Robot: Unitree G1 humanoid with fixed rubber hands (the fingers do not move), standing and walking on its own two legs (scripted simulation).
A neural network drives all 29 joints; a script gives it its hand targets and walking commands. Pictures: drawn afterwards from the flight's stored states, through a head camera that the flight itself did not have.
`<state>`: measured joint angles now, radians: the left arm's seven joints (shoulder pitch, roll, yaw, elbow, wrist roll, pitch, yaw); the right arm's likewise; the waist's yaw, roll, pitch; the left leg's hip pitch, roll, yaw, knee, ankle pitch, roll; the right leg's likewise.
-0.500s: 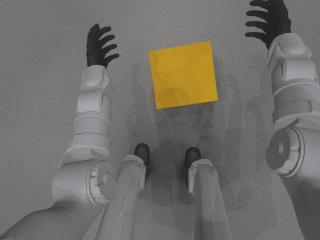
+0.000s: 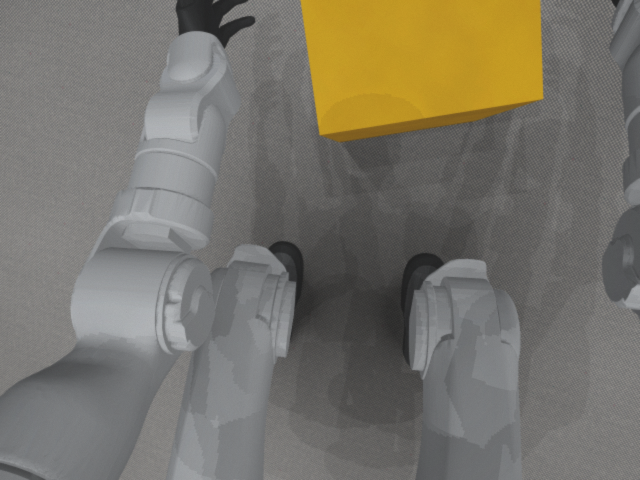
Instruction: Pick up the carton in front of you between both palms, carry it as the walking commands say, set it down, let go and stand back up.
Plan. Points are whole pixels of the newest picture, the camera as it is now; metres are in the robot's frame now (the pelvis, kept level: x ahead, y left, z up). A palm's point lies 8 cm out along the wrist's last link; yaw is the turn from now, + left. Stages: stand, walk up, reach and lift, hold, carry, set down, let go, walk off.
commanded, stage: reach and lift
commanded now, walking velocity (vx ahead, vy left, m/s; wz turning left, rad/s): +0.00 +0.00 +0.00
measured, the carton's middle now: (405, 43) +0.55 -0.08 -0.30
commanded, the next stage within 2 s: none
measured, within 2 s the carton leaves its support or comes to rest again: leaves its support in 1.02 s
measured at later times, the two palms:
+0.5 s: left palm (229, 42) +0.54 +0.12 -0.22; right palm out of the picture +0.56 -0.23 -0.23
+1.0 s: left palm (250, 29) +0.55 +0.09 -0.21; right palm (552, 0) +0.56 -0.21 -0.22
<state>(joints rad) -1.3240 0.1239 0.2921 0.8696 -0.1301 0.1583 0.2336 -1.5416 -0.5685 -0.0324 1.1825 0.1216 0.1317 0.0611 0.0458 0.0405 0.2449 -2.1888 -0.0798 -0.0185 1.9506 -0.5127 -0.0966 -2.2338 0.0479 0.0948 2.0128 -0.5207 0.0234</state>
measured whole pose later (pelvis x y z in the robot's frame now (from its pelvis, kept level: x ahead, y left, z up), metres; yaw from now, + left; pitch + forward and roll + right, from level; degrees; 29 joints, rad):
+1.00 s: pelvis +0.01 +0.00 -0.06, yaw +0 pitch +37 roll +4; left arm -1.44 0.09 0.46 0.99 0.01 0.18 0.18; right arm -1.57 -0.41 -0.05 1.19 0.02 0.20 0.03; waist 0.01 0.07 0.34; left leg -2.25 -0.11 -0.05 2.18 -0.58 -0.12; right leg -2.28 0.01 0.05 2.23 -0.59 -0.01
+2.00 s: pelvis +0.04 +0.01 +0.15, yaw -6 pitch +38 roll +2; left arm -0.78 -0.13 0.48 0.58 0.16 0.32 0.12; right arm -0.86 -0.04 -0.32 0.72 -0.19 0.38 -0.01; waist 0.01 0.03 -0.23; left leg -1.66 -0.12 -0.10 1.51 -0.51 -0.07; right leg -1.69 0.10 0.11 1.52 -0.49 0.05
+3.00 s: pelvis +0.11 +0.01 +0.35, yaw -7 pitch -2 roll +0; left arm -0.30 -0.16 0.29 0.44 0.29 0.57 0.02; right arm -0.27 0.15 -0.25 0.41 -0.28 0.63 -0.02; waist 0.00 0.01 -0.07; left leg -0.18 -0.05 -0.15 0.46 -0.24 -0.01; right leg -0.20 0.04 0.14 0.45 -0.22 0.02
